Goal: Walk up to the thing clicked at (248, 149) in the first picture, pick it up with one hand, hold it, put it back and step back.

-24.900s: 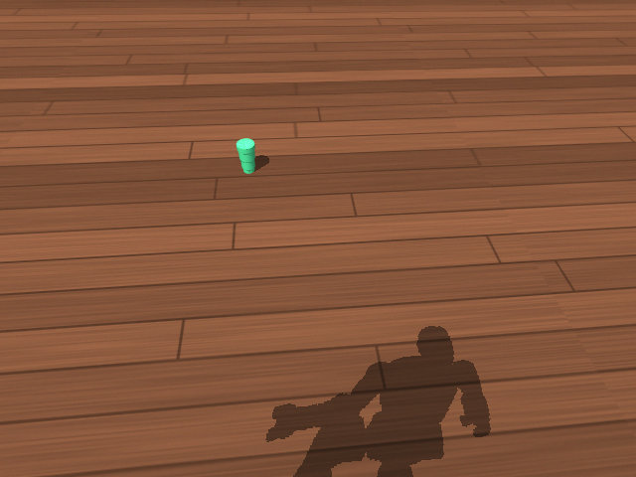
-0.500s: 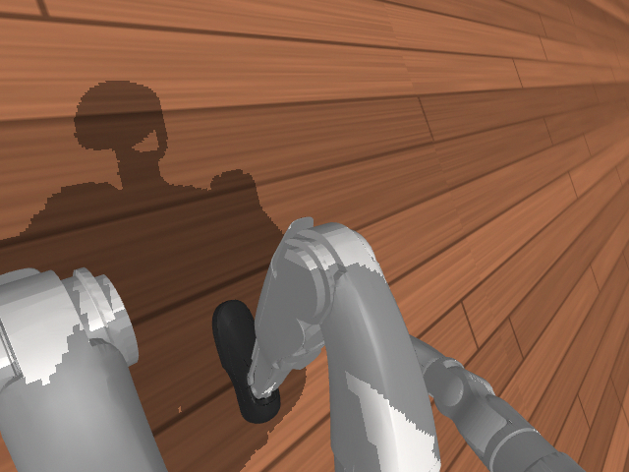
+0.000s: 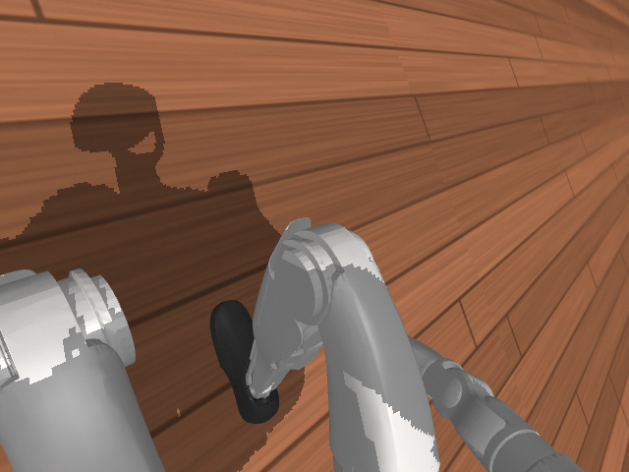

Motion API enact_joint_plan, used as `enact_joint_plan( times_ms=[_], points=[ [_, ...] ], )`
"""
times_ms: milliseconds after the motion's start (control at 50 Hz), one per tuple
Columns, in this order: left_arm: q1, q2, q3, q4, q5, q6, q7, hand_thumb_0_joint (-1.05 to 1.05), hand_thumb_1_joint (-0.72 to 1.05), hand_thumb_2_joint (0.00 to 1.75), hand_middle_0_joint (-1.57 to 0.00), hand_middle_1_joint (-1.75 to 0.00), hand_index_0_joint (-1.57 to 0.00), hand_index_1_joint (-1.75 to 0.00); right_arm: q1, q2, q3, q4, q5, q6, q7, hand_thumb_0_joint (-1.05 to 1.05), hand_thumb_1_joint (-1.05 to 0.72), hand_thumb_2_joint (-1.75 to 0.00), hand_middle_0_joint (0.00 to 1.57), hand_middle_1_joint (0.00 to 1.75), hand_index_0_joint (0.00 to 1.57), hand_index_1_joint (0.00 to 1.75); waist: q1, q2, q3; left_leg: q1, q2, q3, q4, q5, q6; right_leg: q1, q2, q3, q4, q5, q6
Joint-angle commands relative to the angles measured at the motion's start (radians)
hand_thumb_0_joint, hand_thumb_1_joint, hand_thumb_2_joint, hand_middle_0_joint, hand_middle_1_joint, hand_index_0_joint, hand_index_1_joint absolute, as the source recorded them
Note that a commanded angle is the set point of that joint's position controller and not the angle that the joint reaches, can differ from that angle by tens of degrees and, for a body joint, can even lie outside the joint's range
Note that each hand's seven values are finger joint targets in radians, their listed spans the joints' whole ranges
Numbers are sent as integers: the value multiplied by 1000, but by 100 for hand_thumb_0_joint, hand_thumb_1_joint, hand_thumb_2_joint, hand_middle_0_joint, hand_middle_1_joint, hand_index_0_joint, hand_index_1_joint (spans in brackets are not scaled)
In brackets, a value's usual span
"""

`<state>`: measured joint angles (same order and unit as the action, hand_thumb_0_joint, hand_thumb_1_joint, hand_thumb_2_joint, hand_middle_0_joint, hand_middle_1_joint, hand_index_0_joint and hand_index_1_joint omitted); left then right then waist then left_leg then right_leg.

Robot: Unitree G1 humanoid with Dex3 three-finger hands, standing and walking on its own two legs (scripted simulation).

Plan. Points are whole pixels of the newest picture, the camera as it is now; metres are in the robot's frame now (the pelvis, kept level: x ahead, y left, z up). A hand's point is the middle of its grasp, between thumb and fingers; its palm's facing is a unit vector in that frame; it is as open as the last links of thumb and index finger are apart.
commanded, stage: withdraw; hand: left
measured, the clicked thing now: out of the picture +0.41 +0.33 -0.20
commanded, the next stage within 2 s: rise in 0.26 s
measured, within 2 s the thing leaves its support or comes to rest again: neither
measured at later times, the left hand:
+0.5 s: hand out of the picture +0.34 +0.41 -0.08, palm faces +0.48 -0.87 -0.15, open 17.5 cm
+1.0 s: hand out of the picture +0.24 +0.37 +0.09, palm faces +0.37 -0.78 -0.50, open 17.4 cm
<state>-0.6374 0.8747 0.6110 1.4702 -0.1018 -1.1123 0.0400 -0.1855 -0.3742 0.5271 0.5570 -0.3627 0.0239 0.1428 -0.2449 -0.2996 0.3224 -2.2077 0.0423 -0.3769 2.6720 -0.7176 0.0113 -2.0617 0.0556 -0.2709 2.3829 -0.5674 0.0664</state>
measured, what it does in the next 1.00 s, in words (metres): rises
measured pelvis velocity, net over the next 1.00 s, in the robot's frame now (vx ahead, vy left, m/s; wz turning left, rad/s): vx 0.03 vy -0.02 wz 0.22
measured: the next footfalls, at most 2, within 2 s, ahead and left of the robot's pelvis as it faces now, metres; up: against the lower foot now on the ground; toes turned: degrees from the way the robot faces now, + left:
none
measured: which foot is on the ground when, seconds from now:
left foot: down 0.00-1.00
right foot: down 0.00-1.00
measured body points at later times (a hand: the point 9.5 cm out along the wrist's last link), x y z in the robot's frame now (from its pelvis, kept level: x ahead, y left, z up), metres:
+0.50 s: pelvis +0.00 -0.01 +0.03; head +0.17 +0.17 +0.41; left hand +0.31 +0.45 -0.07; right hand +0.23 -0.23 -0.03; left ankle +0.08 +0.12 -0.25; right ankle +0.15 -0.12 -0.25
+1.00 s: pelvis +0.03 -0.02 +0.19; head +0.21 +0.06 +0.59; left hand +0.22 +0.41 +0.13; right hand +0.26 -0.22 +0.06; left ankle +0.08 +0.12 -0.25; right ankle +0.15 -0.12 -0.25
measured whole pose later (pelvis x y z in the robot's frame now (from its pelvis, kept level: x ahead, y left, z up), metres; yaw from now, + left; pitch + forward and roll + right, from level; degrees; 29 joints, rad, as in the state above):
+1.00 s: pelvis +0.03 -0.02 +0.19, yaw +13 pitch +32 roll -5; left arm -0.06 0.48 0.36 0.41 0.03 -0.06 0.05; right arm 0.07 -0.25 0.01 0.56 0.05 0.11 -0.01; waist -0.02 -0.01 -0.13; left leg -1.87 0.05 -0.06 1.97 -0.67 0.00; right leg -1.84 -0.02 -0.06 1.91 -0.63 0.01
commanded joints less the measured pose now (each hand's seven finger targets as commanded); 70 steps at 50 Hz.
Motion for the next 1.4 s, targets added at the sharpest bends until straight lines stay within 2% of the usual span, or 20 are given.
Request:
enact_joint_plan(
  times_ms=[0, 120, 180, 300, 320, 360, 380, 420, 440, 500, 560, 580, 620, 680, 780, 880, 920, 1020, 1100, 1380],
  points=[
    [-167, 263, 39, -223, -5, -78, -31, 0, -61, 7, -8, -4, -7, -5, 36, -375, -138, -8, 3, 16, -28, 0, -92, -90, 20, 30, 20, 30, -70, 645, -585, 401, 58, 82, -377, 138, -43, 280, 40, -88, -131, 131, -71],
    [-80, 256, 103, -408, -36, 2, -93, 0, -61, 7, -7, -5, -6, -6, 76, -369, -202, -15, 32, 23, -36, 0, -92, -91, 20, 30, 20, 30, 3, 744, -708, 494, 55, 104, -424, 205, -60, 263, 28, -64, -124, 158, -81],
    [-49, 167, 41, -488, -58, 77, -148, 0, -61, 7, -8, -6, -7, -7, 96, -358, -250, -18, 71, 22, -42, 0, -93, -91, 20, 30, 20, 30, 14, 756, -705, 448, 46, 117, -464, 139, -54, 213, 21, -52, -131, 121, -88],
    [-23, 3, -45, -552, -123, 218, -235, 0, -61, 4, -5, -7, -8, -5, 149, -313, -320, -14, 154, -1, -53, 0, -91, -90, 20, 30, 20, 30, 19, 578, -681, 323, 26, 142, -462, 43, -21, 146, 13, -24, -180, 66, -86],
    [-23, 28, -24, -544, -128, 230, -241, 0, -61, 5, -5, -8, -8, -6, 161, -313, -332, 0, 164, -6, -54, 0, -90, -89, 20, 30, 20, 30, 29, 574, -668, 299, 23, 147, -463, 18, -16, 133, 12, -18, -179, 45, -88],
    [-78, -7, -56, -568, -126, 245, -255, 0, -53, 7, -5, -2, -3, -3, 169, -298, -347, 10, 177, -12, -56, 0, -81, -88, 20, 30, 20, 30, 27, 556, -661, 304, 22, 144, -476, -19, -13, 101, 6, -11, -182, 16, -89],
    [-14, 184, -14, -470, 45, 318, -207, 0, -51, 5, -7, -7, -7, -6, 201, -256, -391, 44, 218, -2, -64, 0, -89, -91, 20, 30, 20, 30, 108, 629, -750, 421, 26, 173, -548, -9, -14, 104, -5, 17, -223, -13, -93],
    [-103, 125, -32, -590, 41, 359, -186, 0, -51, 5, -7, -7, -7, -6, 206, -263, -418, -2, 233, 8, -64, 0, -89, -91, 20, 30, 20, 30, 93, 689, -823, 467, 35, 167, -594, -13, -21, 100, -8, 26, -214, -9, -93],
    [-98, 134, -36, -601, 62, 387, -176, 0, -51, 5, -7, -7, -7, -6, 220, -245, -427, 12, 242, 17, -63, 0, -91, -91, 20, 30, 20, 30, 113, 704, -827, 466, 30, 179, -614, -25, -21, 92, -9, 34, -220, -25, -96],
    [-65, 288, 48, -705, 108, 479, -134, 0, -52, 3, -8, -8, -9, -6, 252, -223, -457, 9, 275, 28, -75, 0, -97, -92, 20, 30, 20, 30, 175, 741, -897, 484, 19, 216, -647, 16, -16, 114, -14, 68, -240, -16, -104],
    [-28, 212, 17, -730, 134, 568, -117, 0, -40, 14, -7, -8, -7, -8, 285, -198, -494, 8, 300, 43, -81, 0, -90, -90, 20, 30, 20, 30, 168, 726, -928, 504, 11, 237, -669, 71, -15, 104, -21, 89, -254, 16, -112],
    [39, 210, 41, -713, 139, 599, -108, 0, -42, 13, -6, -7, -7, -7, 292, -190, -503, 8, 309, 47, -85, 0, -90, -90, 20, 30, 20, 30, 192, 700, -928, 514, 8, 239, -679, 98, -15, 109, -23, 94, -262, 27, -112],
    [110, 163, 20, -727, 149, 658, -99, 0, -48, 10, -6, -6, -6, -6, 301, -175, -529, -2, 324, 57, -90, 0, -90, -90, 20, 30, 20, 30, 205, 649, -952, 519, 1, 252, -695, 113, -10, 116, -26, 108, -298, 20, -114],
    [176, 26, -59, -766, 148, 749, -88, 0, -52, 7, -6, -6, -6, -6, 306, -152, -567, -24, 348, 61, -97, 0, -90, -90, 20, 30, 20, 30, 190, 539, -957, 507, -9, 278, -737, 58, 6, 164, -30, 134, -387, -22, -109],
    [287, -33, -124, -1019, 137, 876, -44, 0, -54, 6, -5, -5, -5, -5, 330, -132, -605, -75, 385, 64, -116, 0, -90, -90, 20, 30, 20, 30, 215, 429, -1093, 600, -19, 294, -845, 35, 16, 345, -32, 171, -554, -57, -99],
    [438, -11, -99, -1281, 126, 980, 22, 0, -57, 4, -5, -5, -5, -5, 342, -104, -612, -115, 416, 59, -161, 0, -90, -90, 20, 30, 20, 30, 244, 457, -1135, 773, -16, 300, -990, 63, 14, 516, -40, 202, -681, -37, -98],
    [493, -27, -90, -1279, 126, 1013, 46, 0, -57, 4, -5, -5, -5, -5, 334, -84, -607, -117, 417, 55, -181, 0, -90, -90, 20, 30, 20, 30, 249, 433, -1102, 812, -18, 318, -1026, 112, 16, 591, -42, 218, -740, -1, -97],
    [613, -173, -166, -1241, 109, 1079, 78, 0, -56, 5, -5, -5, -5, -5, 331, -35, -596, -120, 413, 32, -221, 0, -90, -90, 20, 30, 20, 30, 232, 384, -990, 878, -27, 358, -1117, 212, 22, 767, -46, 245, -891, 81, -91],
    [676, -295, -269, -1233, 100, 1131, 89, 0, -57, 5, -5, -5, -5, -5, 346, -20, -588, -128, 412, 0, -241, 0, -90, -90, 20, 30, 20, 30, 207, 390, -909, 993, -25, 360, -1235, 216, 16, 867, -51, 246, -1015, 85, -90],
    [885, -445, -461, -1408, 99, 1282, 161, 0, -55, 5, -5, -5, -5, -5, 415, 23, -552, -168, 405, -77, -317, 0, -90, -90, 20, 30, 20, 30, 211, 417, -740, 1458, -23, 353, -1633, 407, -9, 1270, -51, 213, -1376, 257, -86]
  ],
)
